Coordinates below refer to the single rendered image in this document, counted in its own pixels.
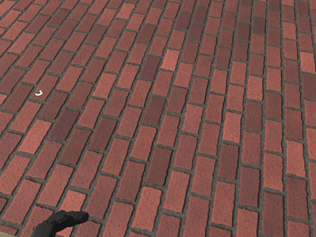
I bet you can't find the left robot hand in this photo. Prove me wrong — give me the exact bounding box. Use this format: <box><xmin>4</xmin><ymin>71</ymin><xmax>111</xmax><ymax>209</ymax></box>
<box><xmin>31</xmin><ymin>209</ymin><xmax>89</xmax><ymax>237</ymax></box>

